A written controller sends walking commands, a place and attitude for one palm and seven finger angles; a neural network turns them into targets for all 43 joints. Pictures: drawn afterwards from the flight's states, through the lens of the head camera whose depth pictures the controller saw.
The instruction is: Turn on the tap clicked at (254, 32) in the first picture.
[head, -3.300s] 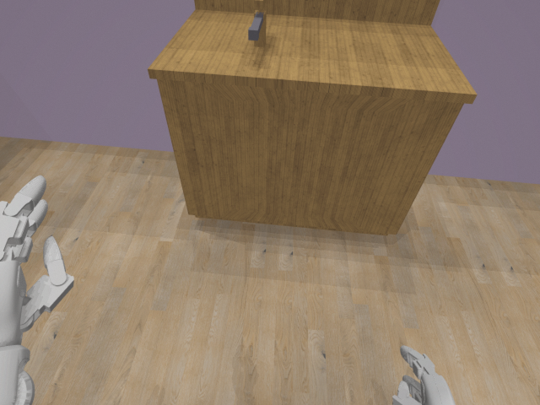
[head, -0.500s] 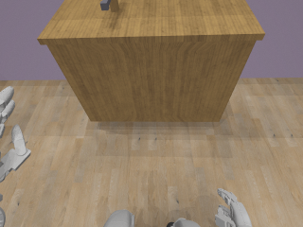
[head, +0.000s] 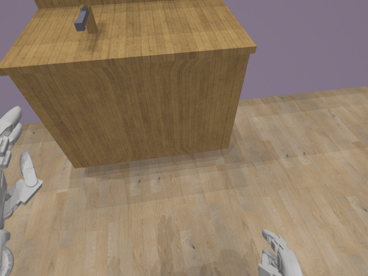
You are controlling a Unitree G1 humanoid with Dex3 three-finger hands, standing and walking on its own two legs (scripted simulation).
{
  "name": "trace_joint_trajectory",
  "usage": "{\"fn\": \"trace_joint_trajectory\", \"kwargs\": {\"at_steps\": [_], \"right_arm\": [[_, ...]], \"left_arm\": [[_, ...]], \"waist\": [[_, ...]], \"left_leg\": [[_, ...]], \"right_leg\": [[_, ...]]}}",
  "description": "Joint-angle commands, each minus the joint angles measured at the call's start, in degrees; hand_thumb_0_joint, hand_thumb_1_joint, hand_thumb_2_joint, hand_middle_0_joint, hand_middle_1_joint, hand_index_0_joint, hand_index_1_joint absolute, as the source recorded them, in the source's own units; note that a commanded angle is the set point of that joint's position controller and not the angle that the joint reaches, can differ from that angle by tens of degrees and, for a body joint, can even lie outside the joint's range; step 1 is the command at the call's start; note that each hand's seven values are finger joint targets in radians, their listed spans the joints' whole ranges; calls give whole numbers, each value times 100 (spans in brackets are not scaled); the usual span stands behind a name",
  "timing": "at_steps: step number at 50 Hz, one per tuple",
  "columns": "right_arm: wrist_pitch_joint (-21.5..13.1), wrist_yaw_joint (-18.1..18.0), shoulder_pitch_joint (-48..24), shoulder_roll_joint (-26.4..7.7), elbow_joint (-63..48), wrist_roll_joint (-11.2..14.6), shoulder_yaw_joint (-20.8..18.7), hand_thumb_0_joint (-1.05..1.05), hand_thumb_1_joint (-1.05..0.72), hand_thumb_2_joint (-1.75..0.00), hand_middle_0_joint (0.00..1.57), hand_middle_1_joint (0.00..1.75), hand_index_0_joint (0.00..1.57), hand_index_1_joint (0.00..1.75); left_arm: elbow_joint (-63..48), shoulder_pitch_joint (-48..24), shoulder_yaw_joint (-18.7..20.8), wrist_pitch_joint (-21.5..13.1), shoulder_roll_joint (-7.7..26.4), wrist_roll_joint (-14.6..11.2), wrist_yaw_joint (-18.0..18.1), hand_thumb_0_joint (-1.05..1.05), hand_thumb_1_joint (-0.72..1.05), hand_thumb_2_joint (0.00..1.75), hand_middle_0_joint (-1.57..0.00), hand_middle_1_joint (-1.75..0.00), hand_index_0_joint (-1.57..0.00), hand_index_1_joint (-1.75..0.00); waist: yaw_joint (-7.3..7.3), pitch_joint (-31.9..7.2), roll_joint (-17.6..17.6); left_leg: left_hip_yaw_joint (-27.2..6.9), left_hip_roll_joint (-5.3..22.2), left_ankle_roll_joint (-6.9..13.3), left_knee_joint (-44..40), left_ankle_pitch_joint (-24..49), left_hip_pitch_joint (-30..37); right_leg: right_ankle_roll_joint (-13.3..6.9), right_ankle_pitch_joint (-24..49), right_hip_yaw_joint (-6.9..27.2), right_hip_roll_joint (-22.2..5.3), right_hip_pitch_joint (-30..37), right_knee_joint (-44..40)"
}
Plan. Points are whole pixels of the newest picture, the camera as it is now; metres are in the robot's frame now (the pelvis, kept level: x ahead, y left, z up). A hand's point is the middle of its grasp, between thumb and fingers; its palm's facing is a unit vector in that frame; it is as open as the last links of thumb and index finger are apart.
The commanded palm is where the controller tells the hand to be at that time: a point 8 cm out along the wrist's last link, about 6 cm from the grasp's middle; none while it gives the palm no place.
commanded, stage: turn to face it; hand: left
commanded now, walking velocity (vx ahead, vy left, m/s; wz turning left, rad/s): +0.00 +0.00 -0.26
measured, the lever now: (79, 25) +0.85 +0.47 +0.13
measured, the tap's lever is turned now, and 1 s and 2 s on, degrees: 0 0 0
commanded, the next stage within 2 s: take the last steps up to it in 0.06 s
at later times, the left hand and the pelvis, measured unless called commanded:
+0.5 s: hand (48, 188) +0.20 +0.22 +0.18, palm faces +0.39 -0.82 -0.43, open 7.4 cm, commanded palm +0.15 +0.26 +0.19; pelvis -0.02 -0.01 +0.01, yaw -3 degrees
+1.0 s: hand (48, 147) +0.28 +0.27 +0.18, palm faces +0.42 -0.81 -0.41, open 7.4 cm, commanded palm +0.22 +0.30 +0.19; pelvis +0.04 +0.03 +0.00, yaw -2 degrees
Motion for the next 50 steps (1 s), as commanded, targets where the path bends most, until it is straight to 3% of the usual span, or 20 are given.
{"fn": "trace_joint_trajectory", "kwargs": {"at_steps": [1,2,4,6,12,14,17,18,20,25,27,29,30,32,35,44,46,47,48,50], "right_arm": [[-325,-78,-500,-730,-745,10,-316,0,-90,-90,20,30,20,30],[-279,-109,-504,-816,-729,45,-431,0,-90,-90,20,30,20,30],[-124,-123,-686,-661,-677,-9,-310,0,-90,-90,20,30,20,30],[24,-125,-796,-569,-622,-45,-191,0,-90,-90,20,30,20,30],[-69,-289,-651,-779,-486,-96,-271,0,-90,-90,20,30,20,30],[-122,-372,-469,-866,-444,-117,-348,0,-90,-90,20,30,20,30],[-219,-408,-530,-973,-417,-107,-369,0,-90,-90,20,30,20,30],[-289,-398,-548,-898,-356,-108,-375,0,-90,-90,20,30,20,30],[-381,-345,-543,-936,-249,-56,-438,0,-90,-90,20,30,20,30],[-403,-369,-466,-982,-172,-97,-388,0,-90,-90,20,30,20,30],[-373,-369,-502,-909,-167,-116,-385,0,-90,-90,20,30,20,30],[-347,-310,-610,-873,-251,-80,-462,0,-90,-90,20,30,20,30],[-328,-268,-650,-1029,-191,-105,-553,0,-90,-90,20,30,20,30],[-225,-242,-633,-847,-99,-97,-429,0,-90,-90,20,30,20,30],[-153,-256,-728,-735,-118,-105,-351,0,-90,-90,20,30,20,30],[-316,-395,-445,-724,-343,-112,-458,0,-90,-90,20,30,20,30],[-359,-423,-338,-982,-394,-37,-575,0,-90,-90,20,30,20,30],[-374,-377,-363,-955,-405,-9,-578,0,-90,-90,20,30,20,30],[-410,-386,-460,-874,-304,-74,-514,0,-90,-90,20,30,20,30],[-480,-340,-499,-816,-234,-19,-544,0,-90,-90,20,30,20,30]], "left_arm": [[-1064,-786,797,-480,1281,5,141,0,90,90,-20,-30,-20,-30],[-822,-326,984,-402,1304,-124,152,0,90,90,-20,-30,-20,-30],[-1359,142,1091,-443,1337,-189,166,0,90,90,-20,-30,-20,-30],[-1527,486,1116,-516,1209,-217,162,0,90,90,-20,-30,-20,-30],[-1492,419,1024,-499,1172,-124,274,0,90,90,-20,-30,-20,-30],[-1369,332,853,-515,1058,-88,282,0,90,90,-20,-30,-20,-30],[-1351,-81,732,-641,1002,30,249,0,90,90,-20,-30,-20,-30],[-940,-26,686,-616,954,98,224,0,90,90,-20,-30,-20,-30],[-990,-327,520,-613,870,161,166,0,90,90,-20,-30,-20,-30],[-882,-504,252,-527,731,129,160,0,90,90,-20,-30,-20,-30],[-742,-650,375,-544,879,156,172,0,90,90,-20,-30,-20,-30],[-662,-803,727,-558,1238,67,223,0,90,90,-20,-30,-20,-30],[-642,-823,734,-575,1236,37,196,0,90,90,-20,-30,-20,-30],[-811,-430,701,-688,1125,-16,135,0,90,90,-20,-30,-20,-30],[-977,-173,753,-802,1060,-4,129,0,90,90,-20,-30,-20,-30],[-1161,-601,559,-675,853,9,298,0,90,90,-20,-30,-20,-30],[-1278,-710,489,-697,775,-19,269,0,90,90,-20,-30,-20,-30],[-1278,-706,496,-756,808,-21,243,0,90,90,-20,-30,-20,-30],[-1136,-550,645,-783,1037,17,241,0,90,90,-20,-30,-20,-30],[-1588,-514,710,-804,1088,-15,224,0,90,90,-20,-30,-20,-30]], "waist": [[-223,-822,-1049],[-88,-1228,-1861],[-129,-1211,-1098],[-181,-1360,-752],[-227,-1334,-939],[-326,-1185,-420],[-343,-483,1713],[-402,-108,1356],[-294,-14,883],[-301,-208,1068],[-276,-394,330],[-157,-532,-1871],[-210,-409,-1519],[-258,-181,-845],[-290,-403,-798],[-253,-685,-964],[-397,-876,645],[-368,-1020,1431],[-361,-1000,1718],[-303,-872,1166]], "left_leg": [[42,-360,124,1689,-473,-1520],[-478,-584,122,2566,-1387,-1600],[-969,-473,125,3090,-973,-1706],[-827,-504,142,2473,-777,-1454],[-373,-811,425,10,-454,-260],[-317,-785,581,-1215,-329,543],[-2876,1060,1546,-2701,-1687,120],[-2928,1061,1717,-2743,-1847,-412],[-2000,656,1563,-2347,-1089,-279],[-1196,209,1185,-1552,-51,-510],[-839,-57,945,-550,-389,-1438],[-466,-843,517,2309,-1049,-2846],[-980,-670,436,2927,-749,-2770],[-1052,-381,360,3230,-163,-2747],[-741,-259,353,2106,134,-2127],[415,-806,508,-886,665,138],[-911,75,973,-1387,1192,1163],[-2182,921,1481,-1657,1656,1637],[-2810,1285,1900,-1925,1191,1381],[-2364,1103,1965,-1630,1533,1402]], "right_leg": [[-856,4080,1957,-1491,1666,-1093],[-1095,3854,2758,-1892,1471,-1413],[-1295,2665,2610,-1866,1227,-1403],[-1197,2205,1956,-1566,1078,-1355],[-1041,-606,1840,-1324,455,-1928],[-754,-1464,1593,-991,46,-1619],[-233,-1277,126,114,-986,1435],[-220,-960,268,-12,-1033,2119],[-132,-748,27,-158,-1058,1874],[-93,-557,-536,-77,484,-513],[-359,-337,160,-630,1649,-1312],[-1315,-1133,3434,-2680,1946,-2374],[-1362,-1724,3530,-2709,1459,-2590],[-1383,-981,2515,-2520,1073,-2445],[-1061,554,1064,-2068,918,-2103],[-647,303,440,-1409,720,-1020],[-232,303,-149,-703,-269,972],[-77,-1572,-323,-320,-1242,2204],[-124,-1859,-3,-390,-1585,3030],[-107,-1503,232,-650,-1954,2885]]}}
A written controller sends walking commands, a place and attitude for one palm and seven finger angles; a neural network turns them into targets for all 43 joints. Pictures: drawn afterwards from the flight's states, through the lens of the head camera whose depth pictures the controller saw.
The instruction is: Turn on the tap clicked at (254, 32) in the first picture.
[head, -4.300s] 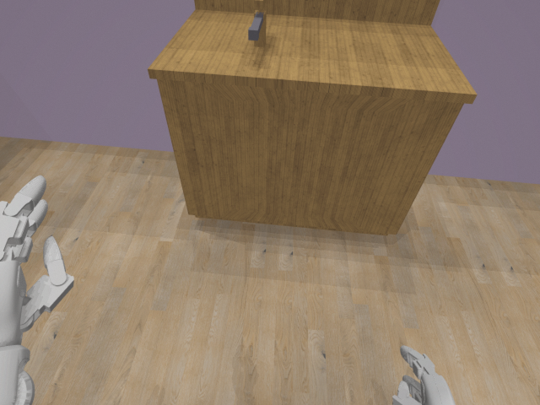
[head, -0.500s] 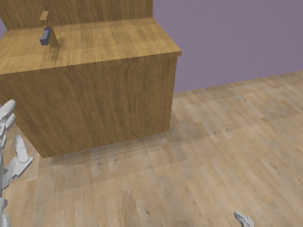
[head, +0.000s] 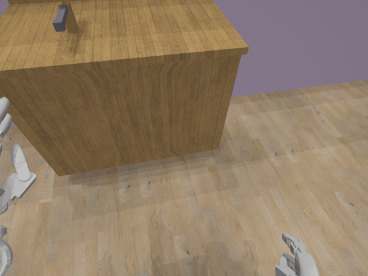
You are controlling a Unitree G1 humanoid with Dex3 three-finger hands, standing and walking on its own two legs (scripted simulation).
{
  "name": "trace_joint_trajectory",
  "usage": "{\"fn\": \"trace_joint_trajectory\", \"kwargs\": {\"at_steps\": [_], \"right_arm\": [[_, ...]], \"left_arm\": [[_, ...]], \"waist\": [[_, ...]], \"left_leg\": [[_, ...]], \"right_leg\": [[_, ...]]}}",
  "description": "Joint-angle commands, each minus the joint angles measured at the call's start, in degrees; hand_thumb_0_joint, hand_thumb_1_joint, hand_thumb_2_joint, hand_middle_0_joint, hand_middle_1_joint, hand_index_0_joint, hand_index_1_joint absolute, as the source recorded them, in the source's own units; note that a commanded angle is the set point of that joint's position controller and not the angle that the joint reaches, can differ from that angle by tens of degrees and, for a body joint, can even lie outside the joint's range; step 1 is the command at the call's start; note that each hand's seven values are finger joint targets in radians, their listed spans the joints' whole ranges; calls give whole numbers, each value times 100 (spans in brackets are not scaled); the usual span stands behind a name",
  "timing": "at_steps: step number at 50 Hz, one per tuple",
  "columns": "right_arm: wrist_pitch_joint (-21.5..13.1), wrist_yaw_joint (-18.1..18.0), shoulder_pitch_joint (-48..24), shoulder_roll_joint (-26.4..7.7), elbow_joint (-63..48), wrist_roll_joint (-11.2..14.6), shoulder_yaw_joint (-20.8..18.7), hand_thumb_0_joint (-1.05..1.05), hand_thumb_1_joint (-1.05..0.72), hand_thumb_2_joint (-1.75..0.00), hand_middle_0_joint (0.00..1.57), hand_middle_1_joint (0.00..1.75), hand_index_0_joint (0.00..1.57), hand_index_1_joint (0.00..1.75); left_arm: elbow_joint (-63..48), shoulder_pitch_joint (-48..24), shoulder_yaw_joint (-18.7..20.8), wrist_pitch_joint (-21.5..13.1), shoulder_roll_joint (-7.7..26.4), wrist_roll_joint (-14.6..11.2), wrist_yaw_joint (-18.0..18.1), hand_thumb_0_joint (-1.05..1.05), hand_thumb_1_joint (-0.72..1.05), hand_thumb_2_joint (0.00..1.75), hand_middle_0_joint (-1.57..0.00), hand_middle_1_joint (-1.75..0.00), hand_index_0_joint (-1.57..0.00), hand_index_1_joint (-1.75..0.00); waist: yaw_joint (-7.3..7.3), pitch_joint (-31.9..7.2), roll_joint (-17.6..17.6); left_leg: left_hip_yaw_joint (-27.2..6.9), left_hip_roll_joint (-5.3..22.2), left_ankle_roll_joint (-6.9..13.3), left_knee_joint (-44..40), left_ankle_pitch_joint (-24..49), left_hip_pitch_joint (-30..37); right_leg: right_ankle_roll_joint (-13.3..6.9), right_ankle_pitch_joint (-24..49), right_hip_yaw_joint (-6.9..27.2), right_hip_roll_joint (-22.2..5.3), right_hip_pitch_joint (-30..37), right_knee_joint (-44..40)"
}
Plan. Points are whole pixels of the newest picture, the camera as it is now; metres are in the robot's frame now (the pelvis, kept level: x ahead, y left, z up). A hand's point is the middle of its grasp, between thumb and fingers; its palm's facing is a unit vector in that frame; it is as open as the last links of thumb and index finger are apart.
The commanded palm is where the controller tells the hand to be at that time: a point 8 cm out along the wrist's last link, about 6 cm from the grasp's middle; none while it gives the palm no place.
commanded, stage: take the last steps up to it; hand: left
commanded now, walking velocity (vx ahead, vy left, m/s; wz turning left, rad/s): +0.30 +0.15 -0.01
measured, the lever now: (59, 25) +0.79 +0.47 +0.13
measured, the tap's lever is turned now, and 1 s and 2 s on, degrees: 0 0 0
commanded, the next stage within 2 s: come to a stop and stand still in 1.52 s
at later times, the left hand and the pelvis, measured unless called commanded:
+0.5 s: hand (51, 124) +0.32 +0.26 +0.18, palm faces +0.38 -0.80 -0.47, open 7.4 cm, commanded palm +0.26 +0.31 +0.19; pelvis +0.11 +0.03 +0.02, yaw +1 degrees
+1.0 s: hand (56, 79) +0.44 +0.30 +0.19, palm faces +0.42 -0.78 -0.47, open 7.4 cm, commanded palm +0.38 +0.34 +0.19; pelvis +0.22 +0.07 +0.00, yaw -1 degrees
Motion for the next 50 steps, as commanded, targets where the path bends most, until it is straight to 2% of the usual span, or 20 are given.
{"fn": "trace_joint_trajectory", "kwargs": {"at_steps": [1,5,9,10,11,12,15,19,26,28,29,30,31,33,37,43,44,46,47,50], "right_arm": [[-447,44,-340,-567,-745,49,-130,0,-90,-90,20,30,20,30],[-514,91,-318,-555,-744,13,-33,0,-90,-90,20,30,20,30],[-346,-3,-349,-546,-709,4,-6,0,-90,-90,20,30,20,30],[-263,-2,-323,-451,-711,20,-8,0,-90,-90,20,30,20,30],[-233,36,-515,-409,-856,5,19,0,-90,-90,20,30,20,30],[-254,107,-436,-604,-767,5,-97,0,-90,-90,20,30,20,30],[-123,149,-515,-495,-582,8,34,0,-90,-90,20,30,20,30],[-129,165,-462,-528,-666,-42,9,0,-90,-90,20,30,20,30],[-248,28,-319,-398,-958,-58,-72,0,-90,-90,20,30,20,30],[-271,-50,-121,-597,-954,-4,-193,0,-90,-90,20,30,20,30],[-269,-43,-128,-772,-980,23,-259,0,-90,-90,20,30,20,30],[-306,-11,-154,-718,-1066,42,-241,0,-90,-90,20,30,20,30],[-346,-16,-255,-659,-893,-13,-153,0,-90,-90,20,30,20,30],[-353,38,-305,-587,-831,63,-178,0,-90,-90,20,30,20,30],[-502,114,-367,-537,-809,32,-75,0,-90,-90,20,30,20,30],[-434,-48,-342,-516,-751,-14,48,0,-90,-90,20,30,20,30],[-383,-64,-354,-499,-743,6,37,0,-90,-90,20,30,20,30],[-344,-21,-512,-390,-875,4,91,0,-90,-90,20,30,20,30],[-375,59,-408,-564,-769,-21,-23,0,-90,-90,20,30,20,30],[-224,92,-483,-463,-614,-1,122,0,-90,-90,20,30,20,30]], "left_arm": [[-1978,-174,492,-427,997,-34,29,0,90,90,-20,-30,-20,-30],[-1852,419,618,-339,1002,-104,41,0,90,90,-20,-30,-20,-30],[-1063,364,709,-175,988,-117,16,0,90,90,-20,-30,-20,-30],[-756,387,692,-122,1040,-78,-7,0,90,90,-20,-30,-20,-30],[-659,178,776,-114,1180,-95,-14,0,90,90,-20,-30,-20,-30],[-526,-21,799,-148,1115,-205,-42,0,90,90,-20,-30,-20,-30],[-751,-175,678,-346,1075,-146,-132,0,90,90,-20,-30,-20,-30],[-1319,-107,526,-508,1037,-45,-57,0,90,90,-20,-30,-20,-30],[-1645,97,729,-401,1062,-61,143,0,90,90,-20,-30,-20,-30],[-1667,-221,656,-466,982,-73,126,0,90,90,-20,-30,-20,-30],[-1633,-288,666,-489,946,-95,120,0,90,90,-20,-30,-20,-30],[-1485,-354,515,-544,891,-93,98,0,90,90,-20,-30,-20,-30],[-1032,-151,726,-534,1167,-85,73,0,90,90,-20,-30,-20,-30],[-1522,-158,685,-513,1059,-135,8,0,90,90,-20,-30,-20,-30],[-2050,338,601,-475,901,-146,-20,0,90,90,-20,-30,-20,-30],[-1167,210,730,-206,1002,-140,40,0,90,90,-20,-30,-20,-30],[-996,40,676,-173,966,-110,32,0,90,90,-20,-30,-20,-30],[-714,-215,766,-82,1155,-134,31,0,90,90,-20,-30,-20,-30],[-754,-415,608,-137,1027,-180,-18,0,90,90,-20,-30,-20,-30],[-1050,-444,599,-301,1069,-92,-51,0,90,90,-20,-30,-20,-30]], "waist": [[-113,-926,1478],[-97,-987,1659],[-32,-1083,788],[-22,-1122,-276],[-3,-904,-1598],[-21,-782,-1589],[-78,-587,-383],[-130,-720,-462],[-25,-981,-660],[-221,-1191,420],[-250,-1321,1700],[-201,-1183,2038],[-173,-1234,1940],[-188,-1022,1474],[-84,-1066,1666],[-66,-1063,1063],[-59,-1009,579],[14,-750,-1702],[-33,-701,-1629],[-80,-791,-415]], "left_leg": [[-2071,1621,1248,-1404,1106,1674],[-1108,1216,873,-1500,998,824],[-718,954,484,-345,145,-99],[-313,514,302,982,-375,-833],[-241,-178,19,2544,-1584,-2305],[-984,-52,-107,3437,-1353,-2513],[-1229,301,-246,4019,-622,-2629],[-806,436,-227,2325,-246,-1915],[283,-171,-128,-404,370,234],[-57,57,8,-942,494,1330],[-1488,1050,435,-1191,935,1985],[-2872,1820,952,-1496,1619,2055],[-3168,2123,1287,-1676,831,1701],[-2616,1878,1401,-1550,623,1537],[-1220,1360,977,-1594,848,779],[-768,1176,523,-872,-172,164],[-559,932,384,-255,-572,-199],[-227,-207,-58,2431,-1727,-2110],[-918,-32,-135,3203,-1420,-2242],[-1090,253,-243,3445,-841,-2291]], "right_leg": [[7,-149,4,59,-1809,874],[20,616,-539,308,-476,-687],[-99,1402,-553,380,1245,-2546],[-467,1174,742,-412,1758,-3086],[-1101,1446,3214,-1701,2264,-3685],[-1137,1188,3644,-2003,2019,-3964],[-1075,2202,1883,-1618,1634,-3597],[-897,3650,529,-1263,1368,-3324],[-655,2792,228,-807,1092,-2759],[-386,2491,-57,-438,531,-1339],[-102,1073,-472,172,-507,40],[-56,-700,-241,551,-1326,1222],[-100,-644,115,352,-1647,1906],[-42,-112,260,77,-2118,1975],[0,620,-209,155,-1078,287],[-24,1232,-660,539,748,-2181],[-144,1261,-285,363,1107,-2642],[-1159,1125,3365,-1559,1734,-3806],[-1296,1032,3527,-1771,1625,-4002],[-1187,2730,1767,-1448,1700,-3439]]}}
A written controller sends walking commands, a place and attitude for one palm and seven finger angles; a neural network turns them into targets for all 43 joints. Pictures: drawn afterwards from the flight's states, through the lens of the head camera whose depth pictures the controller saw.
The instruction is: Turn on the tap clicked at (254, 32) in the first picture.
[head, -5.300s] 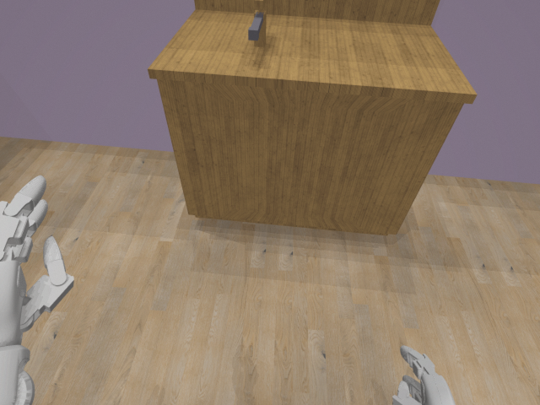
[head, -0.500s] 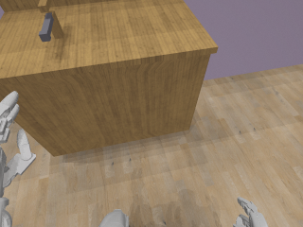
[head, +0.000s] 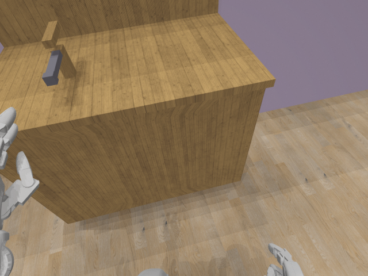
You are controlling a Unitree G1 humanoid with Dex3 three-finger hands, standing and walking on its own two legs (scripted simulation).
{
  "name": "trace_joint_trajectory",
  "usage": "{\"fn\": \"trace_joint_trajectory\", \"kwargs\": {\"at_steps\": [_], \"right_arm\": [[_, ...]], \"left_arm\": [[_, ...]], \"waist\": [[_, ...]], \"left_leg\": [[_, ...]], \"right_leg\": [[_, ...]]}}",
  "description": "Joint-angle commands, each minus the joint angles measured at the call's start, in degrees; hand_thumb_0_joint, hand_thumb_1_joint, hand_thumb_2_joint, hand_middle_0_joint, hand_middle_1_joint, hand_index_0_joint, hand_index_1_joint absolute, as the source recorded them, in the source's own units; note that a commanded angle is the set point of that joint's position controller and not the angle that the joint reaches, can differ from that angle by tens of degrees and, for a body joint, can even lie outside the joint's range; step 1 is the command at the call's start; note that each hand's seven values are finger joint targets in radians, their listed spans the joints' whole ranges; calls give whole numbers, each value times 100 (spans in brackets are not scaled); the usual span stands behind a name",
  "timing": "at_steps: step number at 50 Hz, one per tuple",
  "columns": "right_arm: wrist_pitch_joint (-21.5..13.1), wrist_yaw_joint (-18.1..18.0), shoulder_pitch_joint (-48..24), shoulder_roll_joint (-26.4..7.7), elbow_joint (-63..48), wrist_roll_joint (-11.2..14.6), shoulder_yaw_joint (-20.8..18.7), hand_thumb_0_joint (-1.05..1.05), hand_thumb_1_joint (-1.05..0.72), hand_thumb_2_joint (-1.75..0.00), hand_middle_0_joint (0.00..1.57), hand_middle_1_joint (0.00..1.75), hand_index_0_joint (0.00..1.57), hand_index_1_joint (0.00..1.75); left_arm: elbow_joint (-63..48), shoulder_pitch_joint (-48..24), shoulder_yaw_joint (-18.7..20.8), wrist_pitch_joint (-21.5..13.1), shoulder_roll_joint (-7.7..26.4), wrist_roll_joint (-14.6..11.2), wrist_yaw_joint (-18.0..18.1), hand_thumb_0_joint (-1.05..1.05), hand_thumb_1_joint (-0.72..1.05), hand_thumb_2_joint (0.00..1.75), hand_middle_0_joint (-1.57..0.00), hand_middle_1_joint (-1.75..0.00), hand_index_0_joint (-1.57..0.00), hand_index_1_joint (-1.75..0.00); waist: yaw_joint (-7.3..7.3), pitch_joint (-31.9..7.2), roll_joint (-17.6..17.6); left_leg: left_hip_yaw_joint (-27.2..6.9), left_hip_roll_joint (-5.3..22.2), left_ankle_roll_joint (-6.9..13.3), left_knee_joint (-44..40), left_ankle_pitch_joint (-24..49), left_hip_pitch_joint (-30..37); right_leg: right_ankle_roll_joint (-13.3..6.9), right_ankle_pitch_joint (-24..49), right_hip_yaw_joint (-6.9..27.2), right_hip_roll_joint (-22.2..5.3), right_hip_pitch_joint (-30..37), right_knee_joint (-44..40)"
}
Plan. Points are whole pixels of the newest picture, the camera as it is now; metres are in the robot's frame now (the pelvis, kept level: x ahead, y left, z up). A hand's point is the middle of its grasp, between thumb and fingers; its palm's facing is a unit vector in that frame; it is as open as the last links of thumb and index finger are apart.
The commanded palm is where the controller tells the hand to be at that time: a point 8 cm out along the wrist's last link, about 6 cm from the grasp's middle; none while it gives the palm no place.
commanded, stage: take the last steps up to it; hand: left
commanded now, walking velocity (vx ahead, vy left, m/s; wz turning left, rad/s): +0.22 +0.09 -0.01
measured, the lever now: (50, 78) +0.56 +0.42 +0.13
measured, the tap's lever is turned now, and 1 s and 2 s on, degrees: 0 0 0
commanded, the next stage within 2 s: come to a stop and stand still in 0.52 s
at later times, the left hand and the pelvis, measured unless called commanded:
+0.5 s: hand (46, 137) +0.30 +0.27 +0.19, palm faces +0.38 -0.81 -0.44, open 7.4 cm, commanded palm +0.25 +0.31 +0.19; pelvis +0.08 +0.04 +0.01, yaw -1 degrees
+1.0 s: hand (43, 122) +0.34 +0.29 +0.18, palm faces +0.38 -0.83 -0.41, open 7.4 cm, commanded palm +0.28 +0.33 +0.19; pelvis +0.11 +0.05 +0.01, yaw -2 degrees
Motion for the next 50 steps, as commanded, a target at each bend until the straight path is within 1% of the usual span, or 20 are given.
{"fn": "trace_joint_trajectory", "kwargs": {"at_steps": [1,3,6,11,13,14,15,17,20,25,26,28,29,30,33,36,40,43,44,50], "right_arm": [[-244,-74,-590,-623,-999,9,-232,0,-90,-90,20,30,20,30],[-209,-78,-516,-619,-1052,-31,-244,0,-90,-90,20,30,20,30],[-233,-99,-524,-562,-1261,-48,-286,0,-90,-90,20,30,20,30],[-218,-216,-280,-690,-1359,-4,-411,0,-90,-90,20,30,20,30],[-230,-217,-239,-929,-1423,60,-496,0,-90,-90,20,30,20,30],[-249,-214,-291,-821,-1368,14,-424,0,-90,-90,20,30,20,30],[-301,-220,-375,-761,-1358,-25,-399,0,-90,-90,20,30,20,30],[-333,-161,-310,-765,-1232,50,-421,0,-90,-90,20,30,20,30],[-398,-88,-315,-784,-1259,46,-373,0,-90,-90,20,30,20,30],[-341,-166,-376,-739,-1253,52,-265,0,-90,-90,20,30,20,30],[-298,-183,-387,-663,-1240,42,-242,0,-90,-90,20,30,20,30],[-268,-170,-405,-545,-1276,9,-199,0,-90,-90,20,30,20,30],[-271,-125,-476,-668,-1240,17,-285,0,-90,-90,20,30,20,30],[-235,-105,-538,-631,-1198,39,-226,0,-90,-90,20,30,20,30],[-153,-111,-578,-521,-1104,-1,-81,0,-90,-90,20,30,20,30],[-169,-158,-684,-497,-1271,-30,-108,0,-90,-90,20,30,20,30],[-93,-214,-435,-612,-1436,-5,-259,0,-90,-90,20,30,20,30],[-120,-231,-374,-771,-1536,14,-318,0,-90,-90,20,30,20,30],[-144,-210,-359,-718,-1505,-57,-286,0,-90,-90,20,30,20,30],[-413,5,-169,-809,-1416,-16,-353,0,-90,-90,20,30,20,30]], "left_arm": [[-1232,-419,596,-433,1080,15,120,0,90,90,-20,-30,-20,-30],[-1361,-187,595,-467,1061,30,150,0,90,90,-20,-30,-20,-30],[-1732,117,746,-468,1160,-4,244,0,90,90,-20,-30,-20,-30],[-1716,-99,681,-407,1083,-42,299,0,90,90,-20,-30,-20,-30],[-1748,-392,645,-469,1035,-67,271,0,90,90,-20,-30,-20,-30],[-1370,-327,650,-498,1096,-46,234,0,90,90,-20,-30,-20,-30],[-1454,-435,704,-511,1229,-46,196,0,90,90,-20,-30,-20,-30],[-1555,-208,573,-470,1035,-59,142,0,90,90,-20,-30,-20,-30],[-1952,89,523,-391,954,-81,133,0,90,90,-20,-30,-20,-30],[-1497,-6,658,-192,1066,-60,203,0,90,90,-20,-30,-20,-30],[-1401,-168,638,-184,1073,-48,206,0,90,90,-20,-30,-20,-30],[-1047,-384,739,-77,1194,-85,205,0,90,90,-20,-30,-20,-30],[-951,-395,642,-74,1135,-126,185,0,90,90,-20,-30,-20,-30],[-999,-459,670,-65,1171,-122,211,0,90,90,-20,-30,-20,-30],[-1127,-216,548,-231,1028,-41,206,0,90,90,-20,-30,-20,-30],[-1410,40,590,-252,1045,-30,234,0,90,90,-20,-30,-20,-30],[-1939,138,664,-185,1120,-88,285,0,90,90,-20,-30,-20,-30],[-1852,210,695,-211,1125,-105,239,0,90,90,-20,-30,-20,-30],[-1881,123,668,-262,1125,-111,198,0,90,90,-20,-30,-20,-30],[-1895,194,365,-129,843,-114,144,0,90,90,-20,-30,-20,-30]], "waist": [[-151,-675,-955],[-169,-761,-1015],[-2,-952,-1128],[-166,-894,-488],[-217,-991,1171],[-251,-930,1648],[-195,-772,1586],[-184,-799,841],[-153,-922,1047],[-144,-901,604],[-173,-862,132],[-134,-603,-1870],[-74,-519,-2090],[-123,-542,-1700],[-173,-782,-993],[-42,-1008,-1183],[-173,-1165,-707],[-70,-1165,776],[-117,-1052,1382],[-186,-1207,976]], "left_leg": [[-408,313,-87,635,210,-1513],[-137,278,-47,-425,445,-885],[349,76,33,-1790,634,-116],[484,15,96,-3335,1411,1480],[-1612,1457,815,-3789,2267,2441],[-2461,1962,1224,-4288,1783,2111],[-2680,2066,1430,-4270,1630,1907],[-1845,1798,1415,-3953,2125,1986],[-802,1355,1052,-3890,2342,1450],[-255,1082,581,-3311,886,726],[-123,873,443,-2831,395,410],[394,-168,18,-1058,-546,-693],[-51,-69,-9,-99,-518,-1047],[-325,-32,-43,414,-451,-1329],[-258,82,-117,-277,22,-791],[114,-112,-76,-1769,424,10],[82,-77,-68,-3322,1939,1233],[-1178,1253,430,-3662,4589,1930],[-1604,1544,650,-4009,4671,1742],[-837,1351,552,-3657,4697,2262]], "right_leg": [[-609,2202,1895,-1766,1609,-1746],[-479,2704,1250,-1543,1332,-1637],[-460,2541,1069,-1439,1407,-1489],[-48,958,853,-939,700,-633],[389,-1042,292,14,-836,1298],[375,-1930,496,150,-1199,2419],[367,-1737,807,-33,-1411,2747],[441,-1301,797,-154,-1548,2406],[483,-758,398,-32,-617,1246],[484,24,58,165,829,-795],[358,102,519,-114,1077,-1252],[-404,-24,3104,-1565,1109,-2088],[-689,145,3582,-1957,1199,-2305],[-842,695,3588,-2041,1391,-2194],[-495,3600,1623,-1527,1570,-1501],[-319,4002,1073,-1240,1669,-1251],[48,3209,959,-970,1335,-787],[492,-31,638,-2,270,-27],[504,-1130,647,128,36,547],[483,-542,586,291,91,-133]]}}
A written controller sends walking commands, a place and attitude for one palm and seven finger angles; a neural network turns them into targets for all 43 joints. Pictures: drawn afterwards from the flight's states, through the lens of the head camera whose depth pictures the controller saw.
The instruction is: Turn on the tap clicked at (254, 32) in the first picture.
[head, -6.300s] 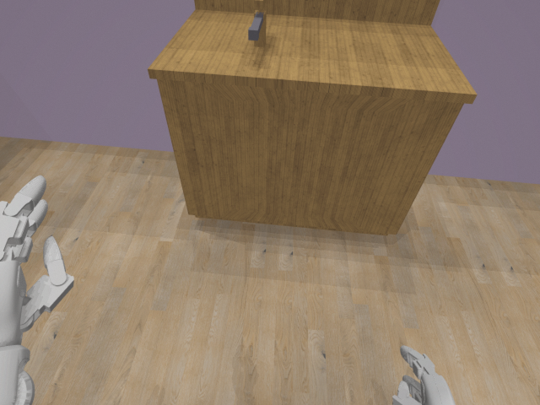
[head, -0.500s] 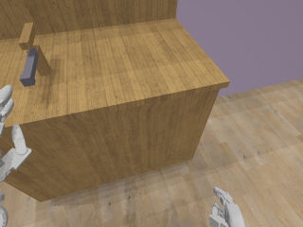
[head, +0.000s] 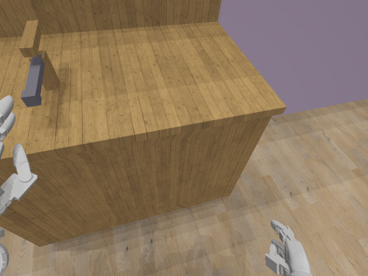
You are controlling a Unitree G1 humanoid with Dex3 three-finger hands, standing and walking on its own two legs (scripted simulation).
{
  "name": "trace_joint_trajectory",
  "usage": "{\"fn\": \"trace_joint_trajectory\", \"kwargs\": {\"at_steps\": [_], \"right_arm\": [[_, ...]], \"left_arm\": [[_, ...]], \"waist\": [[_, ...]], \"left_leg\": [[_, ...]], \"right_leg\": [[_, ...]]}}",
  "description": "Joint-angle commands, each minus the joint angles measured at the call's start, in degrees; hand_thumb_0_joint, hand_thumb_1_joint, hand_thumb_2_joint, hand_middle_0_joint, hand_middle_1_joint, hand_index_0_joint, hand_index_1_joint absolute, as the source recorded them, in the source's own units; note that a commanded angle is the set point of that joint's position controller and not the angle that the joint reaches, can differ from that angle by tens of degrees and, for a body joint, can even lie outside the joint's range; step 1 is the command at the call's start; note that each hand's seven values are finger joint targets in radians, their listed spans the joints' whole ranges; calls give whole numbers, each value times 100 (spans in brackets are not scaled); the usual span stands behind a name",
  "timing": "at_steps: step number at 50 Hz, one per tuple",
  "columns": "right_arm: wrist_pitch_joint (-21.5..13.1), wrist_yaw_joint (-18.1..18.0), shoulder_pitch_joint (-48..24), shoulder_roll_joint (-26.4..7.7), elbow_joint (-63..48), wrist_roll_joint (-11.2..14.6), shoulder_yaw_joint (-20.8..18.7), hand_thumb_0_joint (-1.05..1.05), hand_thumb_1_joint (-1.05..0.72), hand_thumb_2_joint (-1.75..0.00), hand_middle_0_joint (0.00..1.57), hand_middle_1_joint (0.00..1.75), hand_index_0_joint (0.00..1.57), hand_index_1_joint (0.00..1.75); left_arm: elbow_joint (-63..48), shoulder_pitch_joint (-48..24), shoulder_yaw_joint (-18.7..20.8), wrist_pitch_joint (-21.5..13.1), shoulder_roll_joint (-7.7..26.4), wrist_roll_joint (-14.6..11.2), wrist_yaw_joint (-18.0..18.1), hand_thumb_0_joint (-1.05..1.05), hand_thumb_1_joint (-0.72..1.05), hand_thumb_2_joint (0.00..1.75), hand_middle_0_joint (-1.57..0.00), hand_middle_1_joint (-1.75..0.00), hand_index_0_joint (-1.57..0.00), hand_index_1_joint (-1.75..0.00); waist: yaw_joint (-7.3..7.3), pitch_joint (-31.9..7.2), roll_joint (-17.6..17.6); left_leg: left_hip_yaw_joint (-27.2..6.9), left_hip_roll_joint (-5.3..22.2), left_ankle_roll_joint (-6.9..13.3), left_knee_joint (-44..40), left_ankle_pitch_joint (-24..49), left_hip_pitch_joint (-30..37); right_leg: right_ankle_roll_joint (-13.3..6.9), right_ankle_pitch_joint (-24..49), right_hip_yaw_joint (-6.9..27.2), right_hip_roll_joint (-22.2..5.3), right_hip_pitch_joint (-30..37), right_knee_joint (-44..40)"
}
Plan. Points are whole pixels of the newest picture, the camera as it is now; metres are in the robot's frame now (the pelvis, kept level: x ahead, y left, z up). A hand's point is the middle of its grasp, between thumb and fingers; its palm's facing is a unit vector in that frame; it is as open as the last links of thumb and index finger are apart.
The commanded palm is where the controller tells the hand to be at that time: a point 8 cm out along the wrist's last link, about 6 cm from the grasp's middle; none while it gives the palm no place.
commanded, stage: come to a stop and stand still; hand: left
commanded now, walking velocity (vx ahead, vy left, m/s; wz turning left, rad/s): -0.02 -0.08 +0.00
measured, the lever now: (31, 97) +0.43 +0.38 +0.12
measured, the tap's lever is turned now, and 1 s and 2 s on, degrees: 0 0 0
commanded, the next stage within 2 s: look again from close up in 0.56 s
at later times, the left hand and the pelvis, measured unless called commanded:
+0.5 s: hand (43, 211) +0.18 +0.22 +0.16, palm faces +0.39 -0.84 -0.37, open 7.4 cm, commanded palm +0.12 +0.26 +0.18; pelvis -0.04 -0.02 +0.00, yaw -1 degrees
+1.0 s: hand (33, 184) +0.22 +0.26 +0.14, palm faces +0.30 -0.87 -0.39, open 7.4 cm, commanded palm +0.16 +0.29 +0.18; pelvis -0.01 +0.02 +0.00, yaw -4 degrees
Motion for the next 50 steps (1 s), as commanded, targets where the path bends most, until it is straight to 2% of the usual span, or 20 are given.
{"fn": "trace_joint_trajectory", "kwargs": {"at_steps": [1,6,8,9,10,12,14,16,18,20,23,32,33,34,35,36,39,43,45,50], "right_arm": [[-350,62,-28,-782,-715,21,-211,0,-90,-90,20,30,20,30],[-256,0,-216,-705,-760,48,-98,0,-90,-90,20,30,20,30],[-200,-14,-268,-597,-788,73,-75,0,-90,-90,20,30,20,30],[-156,-33,-247,-566,-780,74,-83,0,-90,-90,20,30,20,30],[-115,-57,-261,-579,-724,69,-74,0,-90,-90,20,30,20,30],[-113,-82,-309,-514,-636,33,28,0,-90,-90,20,30,20,30],[-129,-138,-339,-566,-586,41,19,0,-90,-90,20,30,20,30],[-146,-203,-366,-614,-568,45,-8,0,-90,-90,20,30,20,30],[-121,-204,-344,-658,-596,44,-22,0,-90,-90,20,30,20,30],[-126,-221,-370,-694,-618,16,-24,0,-90,-90,20,30,20,30],[-172,-199,-256,-715,-610,14,-37,0,-90,-90,20,30,20,30],[-314,-168,-187,-695,-588,10,-64,0,-90,-90,20,30,20,30],[-605,-164,234,-892,-475,-227,-278,0,-90,-90,20,30,20,30],[-615,-115,47,-251,-218,-46,20,0,-90,-90,20,30,20,30],[-702,-51,-147,-552,-634,167,-191,0,-90,-90,20,30,20,30],[-718,6,32,-610,-641,132,-145,0,-90,-90,20,30,20,30],[-766,184,-256,-698,-743,134,-121,0,-90,-90,20,30,20,30],[-751,147,-315,-752,-870,87,-68,0,-90,-90,20,30,20,30],[-736,93,-388,-773,-914,42,-56,0,-90,-90,20,30,20,30],[-777,59,-349,-694,-937,-29,-1,0,-90,-90,20,30,20,30]], "left_arm": [[-1315,90,310,-255,566,-75,39,0,90,90,-20,-30,-20,-30],[-1046,-59,505,-176,734,-97,38,0,90,90,-20,-30,-20,-30],[-758,-49,438,-77,640,-150,-18,0,90,90,-20,-30,-20,-30],[-762,-16,425,-18,677,-193,-19,0,90,90,-20,-30,-20,-30],[-869,-121,437,28,746,-219,12,0,90,90,-20,-30,-20,-30],[-1012,-401,371,25,755,-174,70,0,90,90,-20,-30,-20,-30],[-978,-488,375,3,775,-143,97,0,90,90,-20,-30,-20,-30],[-944,-539,396,-37,823,-123,100,0,90,90,-20,-30,-20,-30],[-861,-543,303,-83,761,-88,63,0,90,90,-20,-30,-20,-30],[-938,-607,313,-144,738,-52,60,0,90,90,-20,-30,-20,-30],[-678,-382,319,-222,673,5,76,0,90,90,-20,-30,-20,-30],[-806,-190,342,-267,684,-31,85,0,90,90,-20,-30,-20,-30],[-1923,-5859,3729,-770,5393,645,-50,0,90,90,-20,-30,-20,-30],[1023,-2952,1342,-543,2013,177,-294,0,90,90,-20,-30,-20,-30],[1139,-1972,874,-412,1063,-81,-277,0,90,90,-20,-30,-20,-30],[881,-1686,404,-545,791,-77,-348,0,90,90,-20,-30,-20,-30],[-79,-872,38,-533,611,-151,-405,0,90,90,-20,-30,-20,-30],[-292,-660,439,-451,856,-76,-320,0,90,90,-20,-30,-20,-30],[-606,-1030,885,-504,1286,-54,-251,0,90,90,-20,-30,-20,-30],[-701,-1276,685,-569,958,-69,-243,0,90,90,-20,-30,-20,-30]], "waist": [[-143,-1288,1440],[-103,-1175,943],[-100,-976,-55],[-90,-845,-425],[-108,-744,-437],[-128,-842,-443],[-105,-870,-399],[-73,-767,-14],[-82,-472,286],[-75,-296,641],[-53,-360,683],[-62,-742,459],[285,68,-692],[9,-1088,-870],[183,-1193,363],[152,-1222,786],[205,-865,393],[182,-745,-31],[159,-796,455],[123,-1065,937]], "left_leg": [[-1046,1410,335,-699,3078,1219],[-717,1039,62,-481,736,78],[-227,387,-230,18,-848,-159],[-198,165,-273,480,-952,6],[-289,116,-275,769,-900,36],[-475,64,-236,855,-645,12],[-555,70,-189,486,-368,180],[-646,194,-129,86,-238,341],[-767,297,-89,-180,-945,194],[-895,361,-58,-541,-1305,-130],[-1047,444,-4,-833,-1637,-572],[-837,338,-77,-519,-949,-224],[-420,64,-34,582,-362,-728],[-566,-471,-43,714,-240,8],[-600,-228,-145,214,-38,512],[-481,-231,-134,136,-210,520],[-680,-99,-56,-452,-822,509],[-1037,150,-8,-1187,-1463,-60],[-1111,222,3,-1387,-1333,20],[-1106,277,18,-1261,-676,250]], "right_leg": [[63,229,-54,73,-40,-493],[34,1458,73,-145,1065,-1732],[-188,1171,807,-613,472,-1998],[-365,572,1290,-933,-97,-2326],[-532,428,1583,-1184,-333,-2502],[-607,527,1427,-1257,-220,-2374],[-487,617,1149,-1076,-147,-2190],[-329,438,1011,-855,-205,-2103],[-264,-603,959,-720,-500,-2253],[-206,-779,780,-517,-396,-2159],[-149,-453,596,-323,108,-1927],[-185,165,736,-407,227,-1999],[241,1789,1345,-648,-439,-2796],[-393,1316,1265,-1042,-140,-2302],[-591,1160,1847,-1079,-1,-2143],[-442,988,1406,-876,104,-2073],[-221,-304,1031,-511,-115,-2302],[-93,-31,545,-63,301,-1996],[-95,433,445,25,435,-1808],[-142,1312,394,-12,747,-1643]]}}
